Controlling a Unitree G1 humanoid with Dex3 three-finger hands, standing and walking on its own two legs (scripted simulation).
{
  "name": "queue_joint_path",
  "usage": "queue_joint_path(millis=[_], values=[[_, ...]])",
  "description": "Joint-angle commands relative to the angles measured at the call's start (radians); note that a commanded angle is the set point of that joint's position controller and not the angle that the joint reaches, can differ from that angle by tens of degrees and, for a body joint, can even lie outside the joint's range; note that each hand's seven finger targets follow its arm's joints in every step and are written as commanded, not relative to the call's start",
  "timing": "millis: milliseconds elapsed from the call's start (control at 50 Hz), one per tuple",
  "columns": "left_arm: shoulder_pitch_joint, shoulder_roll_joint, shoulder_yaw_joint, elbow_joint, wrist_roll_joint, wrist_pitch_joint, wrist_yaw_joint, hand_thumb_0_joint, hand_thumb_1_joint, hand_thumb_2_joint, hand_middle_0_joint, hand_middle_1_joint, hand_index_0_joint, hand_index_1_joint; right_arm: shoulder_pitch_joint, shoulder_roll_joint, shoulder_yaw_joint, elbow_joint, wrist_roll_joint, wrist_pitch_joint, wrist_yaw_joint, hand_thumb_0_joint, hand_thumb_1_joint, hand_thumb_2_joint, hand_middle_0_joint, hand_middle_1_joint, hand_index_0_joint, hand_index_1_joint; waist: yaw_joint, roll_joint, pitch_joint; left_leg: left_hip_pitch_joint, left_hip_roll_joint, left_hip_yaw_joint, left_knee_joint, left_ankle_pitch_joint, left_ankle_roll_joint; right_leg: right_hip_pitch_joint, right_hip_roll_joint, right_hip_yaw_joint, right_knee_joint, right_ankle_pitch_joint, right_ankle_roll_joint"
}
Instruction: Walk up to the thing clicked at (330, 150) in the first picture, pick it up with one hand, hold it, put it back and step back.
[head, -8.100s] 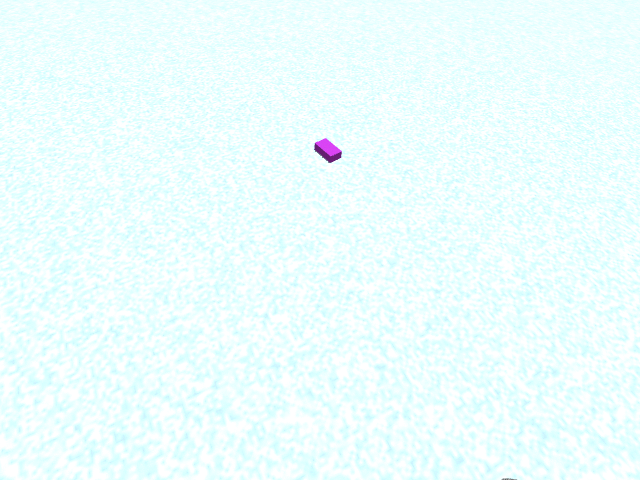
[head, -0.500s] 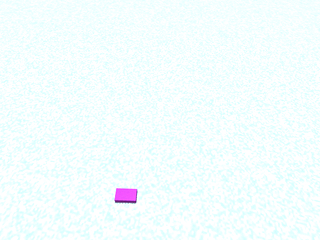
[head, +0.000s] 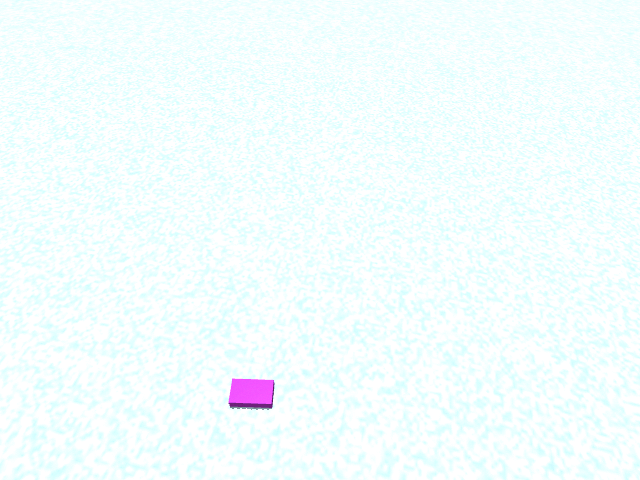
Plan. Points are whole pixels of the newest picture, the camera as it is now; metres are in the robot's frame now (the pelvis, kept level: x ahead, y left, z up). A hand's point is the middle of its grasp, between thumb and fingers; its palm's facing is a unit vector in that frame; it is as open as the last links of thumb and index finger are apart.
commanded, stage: stand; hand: left
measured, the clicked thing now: (252, 393) +0.44 +0.18 -0.76
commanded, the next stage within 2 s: walk up in 0.62 s
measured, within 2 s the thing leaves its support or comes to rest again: neither
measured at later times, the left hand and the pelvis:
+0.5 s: hand out of the picture +0.07 +0.26 -0.16, palm faces -0.03 -0.94 -0.34, open 7.4 cm; pelvis +0.00 +0.00 +0.00, yaw +0 degrees
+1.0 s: hand out of the picture +0.08 +0.22 -0.16, palm faces -0.02 -0.94 -0.33, open 7.4 cm; pelvis +0.01 -0.04 -0.01, yaw +0 degrees
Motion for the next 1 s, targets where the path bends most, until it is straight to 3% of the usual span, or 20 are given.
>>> queue_joint_path(millis=[0,220,580,600,680,720,740,760,800,820,840,860,880,920,940,980], values=[[-0.032,0.217,0.042,-0.053,-0.003,-0.026,0.014,0.000,0.900,0.900,-0.200,-0.300,-0.200,-0.300,-0.035,-0.213,-0.038,-0.058,-0.003,-0.020,-0.012,0.000,-0.900,-0.900,0.200,0.300,0.200,0.300,0.001,0.005,-0.090,-0.031,0.094,-0.054,-0.049,0.176,0.049,0.070,-0.106,0.079,-0.042,0.187,-0.032],[-0.027,0.218,0.042,-0.054,-0.003,-0.025,0.013,0.000,0.900,0.900,-0.200,-0.300,-0.200,-0.300,-0.029,-0.212,-0.039,-0.058,-0.004,-0.018,-0.009,0.000,-0.900,-0.900,0.200,0.300,0.200,0.300,0.001,-0.005,-0.066,-0.040,0.090,-0.057,-0.062,0.114,0.048,0.039,-0.100,0.080,-0.052,0.115,-0.034],[-0.027,0.218,0.042,-0.058,-0.003,-0.024,0.014,0.000,0.900,0.900,-0.200,-0.300,-0.200,-0.300,-0.019,-0.213,-0.038,-0.057,-0.005,-0.018,-0.012,0.000,-0.900,-0.900,0.200,0.300,0.200,0.300,0.000,0.004,-0.072,-0.048,0.091,-0.056,-0.059,0.131,0.051,0.058,-0.105,0.084,-0.044,0.145,-0.033],[-0.011,0.260,0.095,-0.101,0.021,0.005,-0.005,0.000,0.900,0.900,-0.200,-0.300,-0.200,-0.300,0.044,-0.268,-0.070,-0.073,-0.010,-0.034,-0.029,0.000,-0.900,-0.900,0.200,0.300,0.200,0.300,-0.013,-0.084,-0.061,-0.039,0.101,-0.070,-0.048,0.082,0.076,0.006,-0.048,0.059,0.015,0.067,-0.042],[0.000,0.204,0.106,-0.145,0.027,0.040,-0.026,0.000,0.900,0.900,-0.200,-0.300,-0.200,-0.300,0.062,-0.304,-0.100,-0.105,-0.019,-0.046,-0.053,0.000,-0.900,-0.900,0.200,0.300,0.200,0.300,-0.014,0.074,-0.025,-0.058,0.229,-0.193,-0.066,0.000,0.182,-0.115,-0.016,0.044,0.166,-0.174,-0.040],[0.024,0.198,0.110,-0.166,0.029,0.045,-0.036,0.000,0.900,0.900,-0.200,-0.300,-0.200,-0.300,0.038,-0.310,-0.108,-0.144,-0.026,-0.048,-0.057,0.000,-0.900,-0.900,0.200,0.300,0.200,0.300,0.000,0.128,-0.006,-0.093,0.244,-0.187,-0.037,0.042,0.201,-0.123,-0.011,0.055,0.202,-0.197,-0.049],[0.043,0.199,0.115,-0.172,0.028,0.045,-0.041,0.000,0.900,0.900,-0.200,-0.300,-0.200,-0.300,0.026,-0.304,-0.109,-0.163,-0.027,-0.048,-0.057,0.000,-0.900,-0.900,0.200,0.300,0.200,0.300,0.014,0.144,-0.008,-0.117,0.232,-0.165,0.001,0.080,0.195,-0.100,-0.012,0.061,0.198,-0.187,-0.055],[0.060,0.205,0.115,-0.178,0.028,0.042,-0.043,0.000,0.900,0.900,-0.200,-0.300,-0.200,-0.300,0.022,-0.293,-0.106,-0.178,-0.025,-0.048,-0.056,0.000,-0.900,-0.900,0.200,0.300,0.200,0.300,0.022,0.133,-0.011,-0.136,0.199,-0.124,0.042,0.099,0.172,-0.063,-0.021,0.070,0.155,-0.114,-0.063],[0.087,0.246,0.128,-0.191,0.032,0.032,-0.042,0.000,0.900,0.900,-0.200,-0.300,-0.200,-0.300,0.044,-0.254,-0.096,-0.203,-0.014,-0.042,-0.055,0.000,-0.900,-0.900,0.200,0.300,0.200,0.300,0.022,0.027,-0.046,-0.184,0.078,-0.017,0.157,0.035,0.097,0.016,-0.080,0.156,0.053,0.094,-0.107],[0.088,0.286,0.139,-0.201,0.030,0.031,-0.040,0.000,0.900,0.900,-0.200,-0.300,-0.200,-0.300,0.038,-0.223,-0.092,-0.214,-0.009,-0.036,-0.056,0.000,-0.900,-0.900,0.200,0.300,0.200,0.300,0.033,-0.060,-0.036,-0.211,-0.011,0.053,0.278,-0.051,0.056,0.015,-0.146,0.242,0.000,0.095,-0.172],[0.073,0.295,0.138,-0.225,0.026,0.030,-0.036,0.000,0.900,0.900,-0.200,-0.300,-0.200,-0.300,0.057,-0.195,-0.082,-0.216,-0.008,-0.032,-0.059,0.000,-0.900,-0.900,0.200,0.300,0.200,0.300,0.032,-0.115,-0.022,-0.237,-0.049,0.086,0.331,-0.180,0.040,0.007,-0.206,0.300,-0.034,0.069,-0.228],[0.076,0.277,0.134,-0.247,0.032,0.030,-0.032,0.000,0.900,0.900,-0.200,-0.300,-0.200,-0.300,0.081,-0.198,-0.082,-0.213,-0.008,-0.032,-0.060,0.000,-0.900,-0.900,0.200,0.300,0.200,0.300,0.034,-0.140,-0.026,-0.261,-0.050,0.068,0.396,-0.283,0.049,0.017,-0.228,0.326,-0.038,0.088,-0.260],[0.088,0.274,0.135,-0.256,0.039,0.033,-0.029,0.000,0.900,0.900,-0.200,-0.300,-0.200,-0.300,0.088,-0.205,-0.083,-0.213,-0.006,-0.032,-0.062,0.000,-0.900,-0.900,0.200,0.300,0.200,0.300,0.043,-0.174,-0.016,-0.284,-0.039,0.033,0.447,-0.346,0.060,0.007,-0.222,0.320,-0.036,0.093,-0.269],[0.085,0.254,0.129,-0.286,0.045,0.036,-0.024,0.000,0.900,0.900,-0.200,-0.300,-0.200,-0.300,0.125,-0.204,-0.079,-0.213,0.002,-0.040,-0.064,0.000,-0.900,-0.900,0.200,0.300,0.200,0.300,0.037,-0.216,-0.024,-0.297,-0.021,0.002,0.431,-0.345,0.068,0.039,-0.207,0.282,0.009,0.228,-0.268],[0.067,0.245,0.122,-0.295,0.042,0.035,-0.021,0.000,0.900,0.900,-0.200,-0.300,-0.200,-0.300,0.152,-0.199,-0.078,-0.210,0.002,-0.046,-0.063,0.000,-0.900,-0.900,0.200,0.300,0.200,0.300,0.015,-0.207,-0.047,-0.262,-0.013,0.004,0.363,-0.295,0.072,0.048,-0.197,0.251,0.039,0.284,-0.255],[0.033,0.228,0.108,-0.310,0.021,0.034,-0.018,0.000,0.900,0.900,-0.200,-0.300,-0.200,-0.300,0.197,-0.198,-0.081,-0.190,-0.010,-0.056,-0.059,0.000,-0.900,-0.900,0.200,0.300,0.200,0.300,-0.027,-0.155,-0.093,-0.123,-0.019,0.031,0.161,-0.101,0.074,0.006,-0.159,0.183,0.112,0.300,-0.200]])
